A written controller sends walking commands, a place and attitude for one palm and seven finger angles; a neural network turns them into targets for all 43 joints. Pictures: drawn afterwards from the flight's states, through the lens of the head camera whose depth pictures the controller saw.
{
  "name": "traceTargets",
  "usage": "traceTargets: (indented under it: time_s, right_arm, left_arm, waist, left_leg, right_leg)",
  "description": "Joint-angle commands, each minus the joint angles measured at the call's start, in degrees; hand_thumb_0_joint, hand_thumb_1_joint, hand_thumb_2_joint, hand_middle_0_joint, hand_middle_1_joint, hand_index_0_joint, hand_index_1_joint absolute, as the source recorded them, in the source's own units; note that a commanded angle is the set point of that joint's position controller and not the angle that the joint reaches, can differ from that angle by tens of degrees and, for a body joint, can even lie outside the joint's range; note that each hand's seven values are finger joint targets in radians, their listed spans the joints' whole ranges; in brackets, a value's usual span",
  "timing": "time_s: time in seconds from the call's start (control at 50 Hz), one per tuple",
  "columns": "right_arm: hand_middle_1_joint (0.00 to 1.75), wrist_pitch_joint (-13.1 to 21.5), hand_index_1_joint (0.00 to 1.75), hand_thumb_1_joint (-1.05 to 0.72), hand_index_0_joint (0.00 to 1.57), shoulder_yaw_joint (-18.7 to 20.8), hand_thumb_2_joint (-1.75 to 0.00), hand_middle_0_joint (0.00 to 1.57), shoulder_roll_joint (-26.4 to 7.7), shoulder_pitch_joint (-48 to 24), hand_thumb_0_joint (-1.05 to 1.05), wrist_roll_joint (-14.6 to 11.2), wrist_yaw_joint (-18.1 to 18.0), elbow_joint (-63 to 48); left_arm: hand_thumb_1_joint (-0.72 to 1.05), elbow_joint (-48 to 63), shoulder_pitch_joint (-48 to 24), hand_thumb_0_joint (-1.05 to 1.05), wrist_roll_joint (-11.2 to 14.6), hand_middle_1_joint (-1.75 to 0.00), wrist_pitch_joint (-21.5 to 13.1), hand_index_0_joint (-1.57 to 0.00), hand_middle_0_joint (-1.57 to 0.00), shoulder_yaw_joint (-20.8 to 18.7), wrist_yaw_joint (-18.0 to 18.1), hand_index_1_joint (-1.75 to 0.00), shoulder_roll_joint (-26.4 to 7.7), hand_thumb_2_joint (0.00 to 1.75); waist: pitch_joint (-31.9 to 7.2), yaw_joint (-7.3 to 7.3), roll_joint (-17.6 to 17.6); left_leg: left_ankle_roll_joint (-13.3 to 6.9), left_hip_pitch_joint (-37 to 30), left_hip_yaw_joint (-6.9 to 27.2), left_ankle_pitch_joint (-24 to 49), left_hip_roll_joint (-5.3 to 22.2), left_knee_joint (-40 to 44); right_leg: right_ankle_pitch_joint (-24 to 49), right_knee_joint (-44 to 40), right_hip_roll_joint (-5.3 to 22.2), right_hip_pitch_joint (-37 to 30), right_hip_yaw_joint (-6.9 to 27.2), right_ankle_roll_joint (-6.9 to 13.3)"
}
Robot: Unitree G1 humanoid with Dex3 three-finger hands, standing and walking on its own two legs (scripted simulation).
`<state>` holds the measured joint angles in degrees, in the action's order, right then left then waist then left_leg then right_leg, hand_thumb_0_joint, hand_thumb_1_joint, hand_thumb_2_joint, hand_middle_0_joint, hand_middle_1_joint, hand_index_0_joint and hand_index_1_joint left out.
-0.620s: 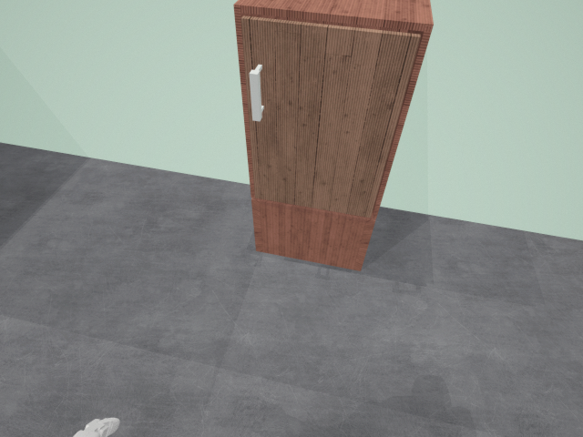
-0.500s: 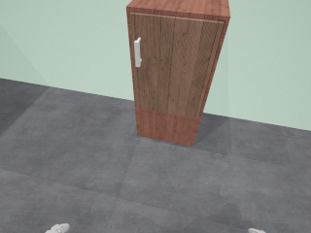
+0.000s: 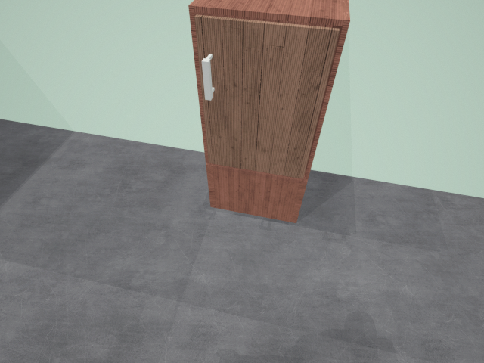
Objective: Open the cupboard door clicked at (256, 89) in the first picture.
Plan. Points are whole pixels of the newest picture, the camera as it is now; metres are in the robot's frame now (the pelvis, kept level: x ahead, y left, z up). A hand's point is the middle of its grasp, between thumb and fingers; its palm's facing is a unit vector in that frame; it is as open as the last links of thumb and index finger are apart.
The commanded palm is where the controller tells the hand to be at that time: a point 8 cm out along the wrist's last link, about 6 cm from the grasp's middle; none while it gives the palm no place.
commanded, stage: stand and wait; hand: left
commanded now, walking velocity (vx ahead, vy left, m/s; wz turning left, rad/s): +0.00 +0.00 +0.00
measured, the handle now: (209, 77) +0.93 +0.16 +0.00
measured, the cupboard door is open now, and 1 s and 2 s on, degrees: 0 0 0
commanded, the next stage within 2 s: look at it before walking up in 0.20 s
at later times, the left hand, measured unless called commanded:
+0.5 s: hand out of the picture +0.08 +0.24 -0.15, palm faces -0.04 -0.94 -0.33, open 7.4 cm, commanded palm none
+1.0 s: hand out of the picture +0.08 +0.24 -0.15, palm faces -0.04 -0.94 -0.33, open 7.4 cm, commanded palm none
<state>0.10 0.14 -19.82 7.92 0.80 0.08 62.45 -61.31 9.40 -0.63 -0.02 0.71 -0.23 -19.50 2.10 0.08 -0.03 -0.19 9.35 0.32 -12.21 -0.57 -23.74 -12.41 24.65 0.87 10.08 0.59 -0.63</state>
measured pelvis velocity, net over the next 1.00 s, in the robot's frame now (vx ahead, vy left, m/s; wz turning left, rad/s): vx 0.01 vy -0.01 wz -0.01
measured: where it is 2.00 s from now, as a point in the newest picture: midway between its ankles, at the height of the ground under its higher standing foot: outside the picture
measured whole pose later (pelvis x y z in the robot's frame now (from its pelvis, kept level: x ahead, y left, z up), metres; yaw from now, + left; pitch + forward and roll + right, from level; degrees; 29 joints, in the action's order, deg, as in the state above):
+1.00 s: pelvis +0.01 -0.01 +0.00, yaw -1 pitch -2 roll +0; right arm 0.5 -0.2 -19.3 6.8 0.7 -0.1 63.8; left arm -62.3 8.3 -0.7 -0.5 0.6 -0.2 -19.4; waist 1.8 0.3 -0.2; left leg 0.5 7.3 -0.1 -11.2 0.4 -20.6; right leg -11.2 21.6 -0.1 8.4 1.0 0.0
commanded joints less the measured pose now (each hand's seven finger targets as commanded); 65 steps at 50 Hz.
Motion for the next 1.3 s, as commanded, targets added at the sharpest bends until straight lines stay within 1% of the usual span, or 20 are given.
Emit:
traceTargets:
  time_s: [0.0, 0.16, 0.28, 0.32, 0.4, 0.52, 0.58, 0.62, 0.72, 0.74, 0.76, 0.78, 0.8, 0.84, 0.92, 0.98, 1.02, 1.16, 1.18, 1.28]
  right_arm:
    - [0.3, 1.9, 0.3, -0.9, 0.2, 2.0, -0.9, 0.2, -11.4, -3.6, 0.0, -0.3, -0.7, -3.5]
    - [0.3, 1.9, 0.3, -0.9, 0.2, 2.0, -0.9, 0.2, -11.5, -3.0, 0.0, -0.4, -0.7, -2.7]
    - [0.3, 2.0, 0.3, -0.9, 0.2, 1.9, -0.9, 0.2, -11.4, -3.2, 0.0, -0.3, -0.7, -2.4]
    - [0.3, 2.0, 0.3, -0.9, 0.2, 1.9, -0.9, 0.2, -11.3, -3.2, 0.0, -0.3, -0.7, -2.3]
    - [0.3, 1.9, 0.3, -0.9, 0.2, 1.9, -0.9, 0.2, -11.2, -3.3, 0.0, -0.3, -0.7, -2.2]
    - [0.3, 1.9, 0.3, -0.9, 0.2, 1.9, -0.9, 0.2, -11.3, -3.3, 0.0, -0.3, -0.7, -2.2]
    - [0.3, 1.9, 0.3, -0.9, 0.2, 1.9, -0.9, 0.2, -11.2, -3.4, 0.0, -0.3, -0.7, -2.3]
    - [0.3, 2.0, 0.3, -0.9, 0.2, 1.8, -0.9, 0.2, -11.3, -3.4, 0.0, -0.3, -0.7, -2.3]
    - [0.3, 1.9, 0.3, -0.9, 0.2, 1.8, -0.9, 0.2, -11.3, -3.3, 0.0, -0.4, -0.8, -2.2]
    - [0.3, 2.0, 0.3, -0.9, 0.2, 1.8, -0.9, 0.2, -11.3, -3.4, 0.0, -0.3, -0.8, -2.1]
    - [0.3, 1.9, 0.3, -0.9, 0.2, 1.8, -0.9, 0.2, -11.2, -3.4, 0.0, -0.4, -0.8, -2.2]
    - [0.3, 1.9, 0.3, -0.9, 0.2, 1.8, -0.9, 0.2, -11.3, -3.4, 0.0, -0.4, -0.9, -2.1]
    - [0.3, 2.0, 0.3, -0.9, 0.2, 1.8, -0.9, 0.2, -11.3, -3.3, 0.0, -0.4, -0.9, -2.0]
    - [0.3, 2.0, 0.3, -0.9, 0.2, 1.7, -0.9, 0.2, -11.3, -3.4, 0.0, -0.4, -0.9, -2.0]
    - [0.3, 1.9, 0.3, -0.9, 0.2, 1.8, -0.9, 0.2, -11.3, -3.5, 0.0, -0.4, -0.9, -2.0]
    - [0.3, 2.0, 0.3, -0.9, 0.2, 2.1, -0.9, 0.2, -11.6, -3.2, 0.0, -0.3, -1.1, -2.2]
    - [0.3, 1.9, 0.3, -0.9, 0.2, 2.0, -0.9, 0.2, -10.7, -2.4, 0.0, -0.3, -1.2, -2.3]
    - [0.3, 0.7, 0.3, -0.9, 0.2, 1.6, -0.9, 0.2, -5.0, 0.9, 0.0, -0.3, -1.4, -3.1]
    - [0.3, 0.6, 0.3, -0.9, 0.2, 1.6, -0.9, 0.2, -4.6, 1.1, 0.0, -0.3, -1.5, -3.4]
    - [0.3, 0.1, 0.3, -0.9, 0.2, 2.3, -0.9, 0.2, -4.0, 2.0, 0.0, -0.3, -1.6, -4.7]
  left_arm:
    - [0.9, 3.8, -3.6, 0.0, 0.0, -0.3, -1.4, -0.2, -0.2, -2.7, 0.8, -0.3, -11.8, 0.9]
    - [0.9, 3.3, -3.7, 0.0, 0.0, -0.3, -1.5, -0.2, -0.2, -2.7, 0.9, -0.3, -12.0, 0.9]
    - [0.9, 3.2, -4.0, 0.0, 0.0, -0.3, -1.6, -0.2, -0.2, -2.7, 0.9, -0.3, -12.0, 0.9]
    - [0.9, 3.1, -4.0, 0.0, 0.0, -0.3, -1.6, -0.2, -0.2, -2.7, 0.9, -0.3, -12.0, 0.9]
    - [0.9, 3.2, -4.2, 0.0, 0.0, -0.3, -1.6, -0.2, -0.2, -2.8, 0.9, -0.3, -11.9, 0.9]
    - [0.9, 3.2, -4.2, 0.0, 0.0, -0.3, -1.6, -0.2, -0.2, -2.8, 0.9, -0.3, -11.9, 0.9]
    - [0.9, 3.2, -4.1, 0.0, -0.1, -0.3, -1.7, -0.2, -0.2, -2.8, 0.9, -0.3, -11.9, 0.9]
    - [0.9, 3.1, -3.9, 0.0, 0.0, -0.3, -1.7, -0.2, -0.2, -2.8, 0.8, -0.3, -11.9, 0.9]
    - [0.9, 3.0, -3.8, 0.0, 0.1, -0.3, -1.8, -0.2, -0.2, -2.8, 0.9, -0.3, -12.0, 0.9]
    - [0.9, 2.8, -3.6, 0.0, 0.1, -0.3, -1.8, -0.2, -0.2, -2.7, 0.9, -0.3, -11.9, 0.9]
    - [0.9, 2.9, -3.5, 0.0, 0.0, -0.3, -1.8, -0.2, -0.2, -2.7, 0.9, -0.3, -12.0, 0.9]
    - [0.9, 2.8, -3.6, 0.0, 0.0, -0.3, -1.7, -0.2, -0.2, -2.7, 0.9, -0.3, -11.8, 0.9]
    - [0.9, 2.9, -3.7, 0.0, 0.0, -0.3, -1.7, -0.2, -0.2, -2.8, 0.9, -0.3, -11.9, 0.9]
    - [0.9, 2.7, -3.6, 0.0, 0.0, -0.3, -1.6, -0.2, -0.2, -2.7, 0.9, -0.3, -11.8, 0.9]
    - [0.9, 2.7, -3.5, 0.0, 0.0, -0.3, -1.6, -0.2, -0.2, -2.7, 0.9, -0.3, -11.7, 0.9]
    - [0.9, 3.0, -3.7, 0.0, -0.1, -0.3, -1.4, -0.2, -0.2, -2.9, 0.8, -0.3, -12.0, 0.9]
    - [0.9, 3.2, -3.5, 0.0, -0.1, -0.3, -1.0, -0.2, -0.2, -2.9, 0.8, -0.3, -11.0, 0.9]
    - [0.9, 3.8, 0.3, 0.0, -0.2, -0.3, 0.6, -0.2, -0.2, -2.4, 1.1, -0.3, -5.8, 0.9]
    - [0.9, 4.1, 0.5, 0.0, -0.2, -0.3, 0.8, -0.2, -0.2, -2.3, 1.1, -0.3, -5.4, 0.9]
    - [0.9, 5.7, 2.0, 0.0, -0.4, -0.3, 1.2, -0.2, -0.2, -2.8, 1.0, -0.3, -4.6, 0.9]
  waist:
    - [-3.1, -0.12, 0.1]
    - [-3.6, -0.06, -1.0]
    - [-3.4, -0.16, -0.2]
    - [-3.3, -0.09, -0.8]
    - [-2.4, -0.1, -0.6]
    - [-2.9, -0.15, -0.4]
    - [-3.4, -0.14, -0.6]
    - [-4.0, -0.13, 0.1]
    - [-4.6, -0.23, -0.4]
    - [-4.8, -0.19, 0.3]
    - [-4.2, -0.16, -0.3]
    - [-4.3, -0.23, 0.4]
    - [-4.5, -0.24, -0.1]
    - [-4.0, -0.07, 0.5]
    - [-2.9, -0.14, -0.1]
    - [-3.0, -0.2, 0.9]
    - [-3.5, -0.31, 0.6]
    - [-4.0, -0.49, -0.1]
    - [-3.0, -0.38, 0.1]
    - [-1.7, -0.27, 0.6]
  left_leg:
    - [-1.7, 0.7, 6.0, 2.4, 6.6, 5.5]
    - [-1.6, -0.1, 5.8, 3.7, 6.8, 5.6]
    - [-1.4, -0.7, 5.4, 4.8, 6.9, 5.7]
    - [-1.4, -0.7, 5.3, 5.1, 7.0, 5.8]
    - [-1.3, -0.3, 5.3, 3.5, 6.9, 6.1]
    - [-1.2, -0.9, 5.3, 4.2, 6.9, 6.2]
    - [-1.2, -1.3, 5.2, 5.1, 7.0, 6.0]
    - [-1.2, -1.8, 5.2, 5.8, 7.1, 6.0]
    - [-1.0, -2.3, 5.0, 7.4, 7.2, 5.8]
    - [-1.0, -2.7, 5.0, 7.6, 7.2, 5.8]
    - [-1.1, -2.6, 5.2, 7.4, 7.3, 5.8]
    - [-1.1, -2.6, 5.1, 7.4, 7.3, 6.0]
    - [-1.1, -2.6, 5.1, 7.9, 7.4, 6.1]
    - [-1.1, -2.4, 5.2, 7.7, 7.5, 6.5]
    - [-1.1, -2.6, 5.1, 6.2, 7.4, 6.8]
    - [-1.0, -3.1, 4.5, 6.5, 7.7, 6.3]
    - [-0.9, -3.2, 3.7, 6.8, 8.0, 5.7]
    - [-0.2, -2.9, 1.3, 7.0, 8.5, 2.5]
    - [-0.3, -2.1, 1.3, 5.9, 8.6, 2.4]
    - [-0.7, 0.1, 0.8, 1.1, 9.1, 1.2]
  right_leg:
    - [1.5, -5.4, 5.8, -0.3, 6.2, 2.5]
    - [2.9, -5.8, 5.8, -0.6, 6.4, 2.6]
    - [4.3, -5.9, 5.8, -0.3, 6.4, 2.6]
    - [4.9, -6.0, 5.9, -0.6, 6.4, 2.5]
    - [2.9, -6.6, 5.7, 0.1, 6.7, 2.5]
    - [3.5, -6.9, 5.7, -0.2, 6.9, 2.6]
    - [4.6, -6.8, 5.9, -0.6, 6.6, 2.5]
    - [5.5, -6.7, 5.8, -1.0, 6.7, 2.6]
    - [8.5, -6.5, 5.9, -2.0, 6.5, 2.6]
    - [8.6, -6.5, 6.0, -1.9, 6.4, 2.6]
    - [8.2, -6.6, 5.8, -1.5, 6.3, 2.6]
    - [8.1, -6.6, 5.9, -1.7, 6.3, 2.6]
    - [8.7, -6.5, 5.8, -2.1, 6.3, 2.6]
    - [8.5, -6.5, 5.8, -2.2, 6.0, 2.4]
    - [6.8, -7.2, 5.5, -1.0, 6.6, 2.4]
    - [8.1, -6.5, 5.3, -0.4, 6.9, 2.5]
    - [9.5, -5.4, 5.0, -0.2, 7.0, 2.5]
    - [12.5, -1.4, 4.2, 2.6, 8.1, 1.9]
    - [11.8, -1.0, 3.9, 3.4, 8.2, 1.8]
    - [9.2, 1.0, 3.0, 6.2, 9.3, 2.0]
